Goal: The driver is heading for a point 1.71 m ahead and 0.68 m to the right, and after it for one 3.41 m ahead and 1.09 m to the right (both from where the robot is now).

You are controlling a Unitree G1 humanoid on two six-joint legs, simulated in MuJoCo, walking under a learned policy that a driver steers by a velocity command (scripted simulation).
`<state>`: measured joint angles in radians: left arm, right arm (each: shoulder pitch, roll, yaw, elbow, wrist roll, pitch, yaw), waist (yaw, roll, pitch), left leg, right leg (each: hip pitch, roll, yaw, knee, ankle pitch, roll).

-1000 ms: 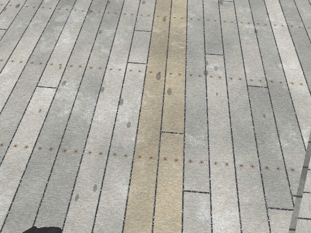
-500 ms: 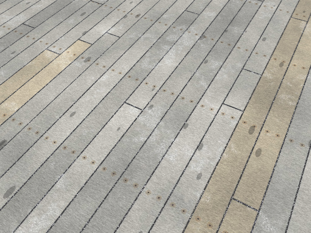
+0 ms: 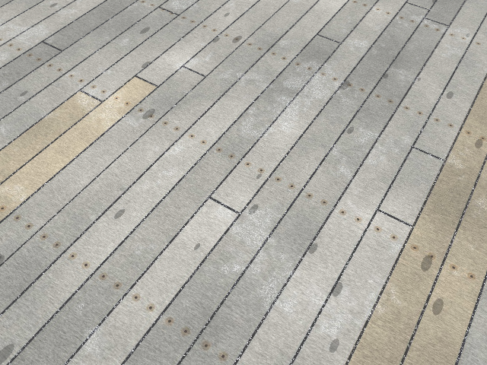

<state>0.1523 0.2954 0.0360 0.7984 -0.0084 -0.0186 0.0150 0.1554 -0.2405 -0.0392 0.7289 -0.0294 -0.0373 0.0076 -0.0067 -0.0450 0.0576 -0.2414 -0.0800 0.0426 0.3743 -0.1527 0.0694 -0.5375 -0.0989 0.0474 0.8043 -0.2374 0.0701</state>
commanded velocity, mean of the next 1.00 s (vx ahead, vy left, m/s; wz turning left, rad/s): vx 0.02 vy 0.00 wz -0.47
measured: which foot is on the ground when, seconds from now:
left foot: down 0.00-0.22, up 0.24-0.64, down 0.66-1.00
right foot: up 0.00-0.18, down 0.20-0.66, up 0.68-1.00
